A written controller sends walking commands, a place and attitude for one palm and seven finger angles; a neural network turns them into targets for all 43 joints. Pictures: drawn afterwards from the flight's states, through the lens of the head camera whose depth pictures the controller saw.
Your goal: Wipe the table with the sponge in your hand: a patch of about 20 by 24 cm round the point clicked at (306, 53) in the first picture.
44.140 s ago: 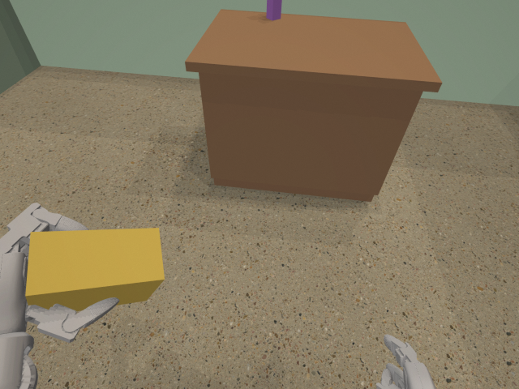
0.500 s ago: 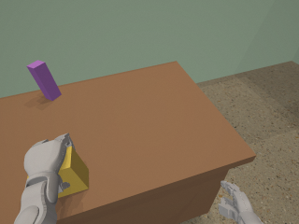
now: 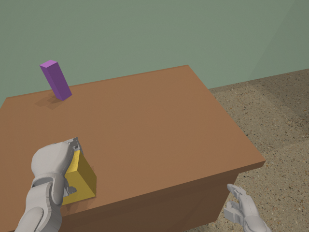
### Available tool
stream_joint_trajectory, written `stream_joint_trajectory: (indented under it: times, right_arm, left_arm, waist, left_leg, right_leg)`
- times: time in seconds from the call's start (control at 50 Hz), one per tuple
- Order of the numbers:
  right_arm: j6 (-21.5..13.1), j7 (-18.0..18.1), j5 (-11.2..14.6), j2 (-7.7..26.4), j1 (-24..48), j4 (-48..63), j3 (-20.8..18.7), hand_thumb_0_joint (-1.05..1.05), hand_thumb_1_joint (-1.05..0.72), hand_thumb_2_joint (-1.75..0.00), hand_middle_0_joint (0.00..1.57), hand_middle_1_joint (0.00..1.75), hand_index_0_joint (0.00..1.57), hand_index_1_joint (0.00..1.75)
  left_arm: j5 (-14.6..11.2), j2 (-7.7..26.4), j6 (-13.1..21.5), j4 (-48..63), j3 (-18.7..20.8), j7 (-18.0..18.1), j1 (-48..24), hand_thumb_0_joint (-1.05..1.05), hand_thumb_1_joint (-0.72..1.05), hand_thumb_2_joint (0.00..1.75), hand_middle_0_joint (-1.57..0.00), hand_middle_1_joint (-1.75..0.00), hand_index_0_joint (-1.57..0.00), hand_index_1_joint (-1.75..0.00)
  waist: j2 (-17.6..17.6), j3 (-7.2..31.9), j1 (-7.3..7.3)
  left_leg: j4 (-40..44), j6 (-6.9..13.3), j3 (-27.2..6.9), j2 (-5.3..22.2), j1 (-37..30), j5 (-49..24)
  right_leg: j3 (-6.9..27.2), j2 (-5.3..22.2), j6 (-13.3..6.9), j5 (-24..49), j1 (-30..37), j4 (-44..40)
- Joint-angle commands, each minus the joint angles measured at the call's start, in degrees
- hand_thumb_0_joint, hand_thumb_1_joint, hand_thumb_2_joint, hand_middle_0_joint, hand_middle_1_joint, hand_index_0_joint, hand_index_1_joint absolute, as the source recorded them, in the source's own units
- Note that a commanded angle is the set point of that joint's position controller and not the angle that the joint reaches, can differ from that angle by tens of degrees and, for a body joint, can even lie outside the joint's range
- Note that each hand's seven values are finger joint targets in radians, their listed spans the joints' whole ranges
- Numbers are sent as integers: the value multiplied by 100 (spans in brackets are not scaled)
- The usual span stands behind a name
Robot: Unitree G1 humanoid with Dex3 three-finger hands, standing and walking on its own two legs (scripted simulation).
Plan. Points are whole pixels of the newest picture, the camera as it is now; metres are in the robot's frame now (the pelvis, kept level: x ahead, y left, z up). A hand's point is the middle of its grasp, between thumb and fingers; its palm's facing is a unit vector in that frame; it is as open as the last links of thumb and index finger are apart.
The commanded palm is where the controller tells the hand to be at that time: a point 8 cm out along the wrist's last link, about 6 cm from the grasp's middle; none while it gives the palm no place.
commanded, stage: lift the sponge slowly off the table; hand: left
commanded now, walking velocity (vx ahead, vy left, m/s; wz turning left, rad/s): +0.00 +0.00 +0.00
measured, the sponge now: (72, 183) +0.22 +0.28 +0.01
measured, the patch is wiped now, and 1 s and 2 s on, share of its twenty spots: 0.95 0.95 0.95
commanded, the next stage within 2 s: bring the sponge back beside the body in 1.66 s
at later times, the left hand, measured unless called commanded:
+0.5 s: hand (63, 164) +0.22 +0.27 +0.09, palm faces +0.05 -0.12 -0.99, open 10.5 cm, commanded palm +0.20 +0.27 +0.16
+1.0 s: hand (60, 153) +0.24 +0.27 +0.12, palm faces +0.07 -0.10 -0.99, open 10.5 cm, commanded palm +0.20 +0.27 +0.20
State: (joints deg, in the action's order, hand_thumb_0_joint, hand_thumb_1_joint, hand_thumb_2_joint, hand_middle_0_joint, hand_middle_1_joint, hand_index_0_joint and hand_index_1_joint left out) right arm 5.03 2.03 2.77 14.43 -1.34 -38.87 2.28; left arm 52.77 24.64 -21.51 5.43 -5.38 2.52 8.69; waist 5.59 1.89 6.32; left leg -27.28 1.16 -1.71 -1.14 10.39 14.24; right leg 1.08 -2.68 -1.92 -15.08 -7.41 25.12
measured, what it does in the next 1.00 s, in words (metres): stands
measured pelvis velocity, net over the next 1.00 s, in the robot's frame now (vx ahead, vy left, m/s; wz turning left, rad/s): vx -0.01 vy -0.01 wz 0.01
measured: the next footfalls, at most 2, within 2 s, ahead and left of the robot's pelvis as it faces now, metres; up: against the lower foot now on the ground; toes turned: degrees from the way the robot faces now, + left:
none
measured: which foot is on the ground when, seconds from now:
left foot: down 0.00-1.00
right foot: down 0.00-1.00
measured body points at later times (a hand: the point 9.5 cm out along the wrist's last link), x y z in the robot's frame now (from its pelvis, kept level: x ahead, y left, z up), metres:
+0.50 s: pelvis -0.01 +0.00 +0.00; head -0.03 -0.04 +0.45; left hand +0.22 +0.27 +0.15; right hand +0.24 -0.20 -0.07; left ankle +0.01 +0.11 -0.74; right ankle -0.01 -0.10 -0.74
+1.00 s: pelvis -0.01 -0.01 +0.00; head -0.04 -0.05 +0.45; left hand +0.23 +0.27 +0.18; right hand +0.25 -0.21 -0.07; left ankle +0.01 +0.11 -0.74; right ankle -0.01 -0.10 -0.74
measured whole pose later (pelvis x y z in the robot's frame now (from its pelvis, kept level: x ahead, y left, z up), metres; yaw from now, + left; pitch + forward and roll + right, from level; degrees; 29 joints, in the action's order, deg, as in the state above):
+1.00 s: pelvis -0.01 -0.01 +0.00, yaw +0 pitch -4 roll +0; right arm 3.6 3.3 2.7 15.5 0.4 -39.7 3.1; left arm 50.5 29.0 -23.4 8.9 -4.3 -4.5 1.3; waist 6.6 0.3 7.1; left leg -23.7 0.4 -2.3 -0.8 7.7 11.5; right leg 0.7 -3.0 -2.6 -12.9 -5.0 22.4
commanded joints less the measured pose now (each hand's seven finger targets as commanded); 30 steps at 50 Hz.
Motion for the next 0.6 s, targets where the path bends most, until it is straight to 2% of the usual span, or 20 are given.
stream_joint_trajectory:
  times: [0.0,0.02,0.04,0.1,0.14,0.18,0.22,0.24,0.28,0.34,0.36,0.38,0.4,0.42,0.44,0.48,0.5,0.54,0.56,0.58]
  right_arm:
    - [-363,54,-13,619,1305,946,-229,0,-90,-90,20,30,20,30]
    - [-375,46,-23,597,1318,986,-234,0,-90,-90,20,30,20,30]
    - [-390,52,-31,627,1349,981,-232,0,-90,-90,20,30,20,30]
    - [-417,68,-40,600,1331,971,-224,0,-90,-90,20,30,20,30]
    - [-438,87,-61,630,1389,969,-226,0,-90,-90,20,30,20,30]
    - [-475,116,-42,576,1380,930,-210,0,-90,-90,20,30,20,30]
    - [-475,120,-52,597,1391,917,-231,0,-90,-90,20,30,20,30]
    - [-490,137,-51,629,1407,919,-234,0,-90,-90,20,30,20,30]
    - [-515,140,-27,569,1433,904,-198,0,-90,-90,20,30,20,30]
    - [-547,139,-36,601,1487,927,-211,0,-90,-90,20,30,20,30]
    - [-557,138,-46,578,1472,955,-200,0,-90,-90,20,30,20,30]
    - [-551,123,-30,568,1488,902,-192,0,-90,-90,20,30,20,30]
    - [-515,117,-49,621,1455,880,-202,0,-90,-90,20,30,20,30]
    - [-482,107,-29,593,1519,886,-185,0,-90,-90,20,30,20,30]
    - [-483,125,-27,621,1559,898,-177,0,-90,-90,20,30,20,30]
    - [-466,135,-5,597,1580,857,-157,0,-90,-90,20,30,20,30]
    - [-449,139,-24,615,1580,896,-163,0,-90,-90,20,30,20,30]
    - [-449,134,-15,645,1639,903,-157,0,-90,-90,20,30,20,30]
    - [-464,122,-23,614,1614,953,-150,0,-90,-90,20,30,20,30]
    - [-467,106,-7,579,1643,932,-131,0,-90,-90,20,30,20,30]
  left_arm:
    - [130,1160,63,991,773,126,-1091,0,10,130,-120,-160,-120,-160]
    - [106,1108,92,1125,720,123,-1043,0,10,130,-120,-160,-120,-160]
    - [113,1337,113,1314,886,130,-1175,0,10,130,-120,-160,-120,-160]
    - [90,1185,124,1180,800,122,-1092,0,10,130,-120,-160,-120,-160]
    - [101,1508,182,1461,1045,139,-1317,0,10,130,-120,-160,-120,-160]
    - [127,1289,210,1346,850,142,-1537,0,10,130,-120,-160,-120,-160]
    - [87,1367,235,1374,940,134,-1424,0,10,130,-120,-160,-120,-160]
    - [56,1641,258,1497,1178,147,-1506,0,10,130,-120,-160,-120,-160]
    - [92,1301,245,1442,821,115,-1741,0,10,130,-120,-160,-120,-160]
    - [103,1420,229,1666,886,86,-1854,0,10,130,-120,-160,-120,-160]
    - [105,1270,180,1533,768,61,-1734,0,10,130,-120,-160,-120,-160]
    - [86,1226,162,1495,738,50,-1729,0,10,130,-120,-160,-120,-160]
    - [105,1327,93,1348,837,23,-1617,0,10,130,-120,-160,-120,-160]
    - [113,1261,56,1429,725,0,-1755,0,10,130,-120,-160,-120,-160]
    - [108,1472,29,1458,888,-5,-1952,0,10,130,-120,-160,-120,-160]
    - [170,1384,-45,1250,785,-34,-2103,0,10,130,-120,-160,-120,-160]
    - [136,1354,-95,1176,777,-65,-1968,0,10,130,-120,-160,-120,-160]
    - [137,1673,-89,1403,1004,-77,-2207,0,10,130,-120,-160,-120,-160]
    - [133,1558,-103,1379,953,-97,-2096,0,10,130,-120,-160,-120,-160]
    - [96,1434,-115,1341,860,-122,-1969,0,10,130,-120,-160,-120,-160]
  waist:
    - [-280,744,52]
    - [-234,818,56]
    - [-76,833,54]
    - [-253,771,81]
    - [-160,865,84]
    - [-209,781,18]
    - [-252,873,55]
    - [-216,890,66]
    - [-119,747,-3]
    - [46,916,51]
    - [-14,848,98]
    - [-72,818,43]
    - [-106,814,100]
    - [-155,794,46]
    - [-151,752,47]
    - [-202,789,49]
    - [-199,731,119]
    - [-82,883,107]
    - [-136,996,168]
    - [-147,889,132]
  left_leg:
    - [308,185,-305,-76,-411,-1308]
    - [305,191,-281,-88,-436,-1335]
    - [344,182,-330,-77,-482,-1303]
    - [336,191,-323,-92,-495,-1371]
    - [377,193,-339,-87,-574,-1379]
    - [389,190,-313,-77,-600,-1354]
    - [377,188,-299,-93,-635,-1426]
    - [414,191,-337,-88,-667,-1374]
    - [451,173,-327,-71,-668,-1332]
    - [529,170,-374,-65,-771,-1411]
    - [515,189,-356,-77,-731,-1432]
    - [537,163,-350,-53,-722,-1423]
    - [548,167,-358,-62,-687,-1445]
    - [585,146,-350,-50,-650,-1405]
    - [648,152,-372,-39,-636,-1247]
    - [643,151,-334,-51,-607,-1220]
    - [642,168,-336,-62,-587,-1192]
    - [679,151,-363,-63,-625,-1183]
    - [618,173,-342,-89,-596,-1296]
    - [629,153,-345,-74,-597,-1349]
  right_leg:
    - [383,-5,-286,1291,58,-493]
    - [394,21,-272,1368,120,-488]
    - [493,-13,-309,1279,137,-507]
    - [402,8,-294,1360,149,-542]
    - [538,4,-309,1386,224,-560]
    - [457,15,-291,1272,118,-615]
    - [480,48,-279,1447,232,-615]
    - [595,25,-301,1366,265,-636]
    - [455,23,-287,1180,112,-688]
    - [534,-5,-331,1209,251,-675]
    - [386,10,-327,1203,249,-688]
    - [444,23,-308,1218,217,-697]
    - [396,15,-323,1256,270,-708]
    - [409,39,-294,1200,252,-701]
    - [503,12,-314,982,236,-736]
    - [432,35,-301,916,218,-739]
    - [406,42,-306,911,229,-763]
    - [562,30,-332,908,325,-733]
    - [439,47,-330,1041,425,-682]
    - [443,65,-308,1100,366,-692]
